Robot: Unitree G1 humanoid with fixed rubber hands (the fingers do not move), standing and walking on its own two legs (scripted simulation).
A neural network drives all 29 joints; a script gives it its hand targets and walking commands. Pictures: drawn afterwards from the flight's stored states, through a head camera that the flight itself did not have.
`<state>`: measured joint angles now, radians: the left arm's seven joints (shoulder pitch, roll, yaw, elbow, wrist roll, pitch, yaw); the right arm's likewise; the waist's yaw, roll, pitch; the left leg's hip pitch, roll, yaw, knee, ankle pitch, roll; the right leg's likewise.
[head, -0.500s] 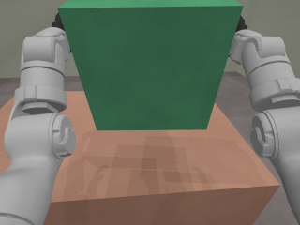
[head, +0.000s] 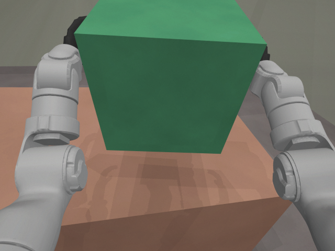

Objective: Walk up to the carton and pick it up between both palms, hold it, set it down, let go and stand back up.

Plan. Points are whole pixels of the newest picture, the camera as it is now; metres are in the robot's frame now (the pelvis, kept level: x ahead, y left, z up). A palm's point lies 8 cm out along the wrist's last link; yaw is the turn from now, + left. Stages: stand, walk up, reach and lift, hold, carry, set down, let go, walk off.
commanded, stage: set down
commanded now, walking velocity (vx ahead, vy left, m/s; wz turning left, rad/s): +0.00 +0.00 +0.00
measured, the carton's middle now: (167, 77) +0.44 -0.02 +0.26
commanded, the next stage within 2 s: none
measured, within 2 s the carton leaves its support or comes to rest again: neither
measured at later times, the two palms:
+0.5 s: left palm (73, 61) +0.43 +0.19 +0.30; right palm (244, 83) +0.39 -0.19 +0.28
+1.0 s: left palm (81, 75) +0.45 +0.19 +0.26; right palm (240, 98) +0.39 -0.20 +0.24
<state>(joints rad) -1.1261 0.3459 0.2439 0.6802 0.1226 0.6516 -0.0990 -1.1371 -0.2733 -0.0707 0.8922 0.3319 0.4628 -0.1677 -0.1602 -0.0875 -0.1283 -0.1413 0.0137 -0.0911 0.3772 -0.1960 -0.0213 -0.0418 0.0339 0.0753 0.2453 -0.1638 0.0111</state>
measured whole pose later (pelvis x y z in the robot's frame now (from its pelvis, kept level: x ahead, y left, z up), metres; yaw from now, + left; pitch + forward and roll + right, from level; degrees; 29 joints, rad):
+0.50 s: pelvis +0.01 +0.01 +0.00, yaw +0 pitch -4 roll -1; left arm -1.11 0.32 0.31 0.76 0.15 0.54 -0.12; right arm -1.03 -0.20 -0.15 0.83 0.21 0.41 -0.16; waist -0.13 -0.07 -0.07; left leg -0.08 0.00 -0.08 0.36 -0.20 0.00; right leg 0.01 0.01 0.07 0.24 -0.18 0.02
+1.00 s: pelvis +0.00 +0.01 +0.00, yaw +0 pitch -4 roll -1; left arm -1.10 0.34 0.27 0.91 0.10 0.37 -0.11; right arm -0.96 -0.12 -0.28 0.83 0.08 0.30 -0.14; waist -0.14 -0.08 -0.03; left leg -0.10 -0.01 -0.07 0.36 -0.20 0.00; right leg -0.02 0.01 0.07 0.26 -0.19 0.03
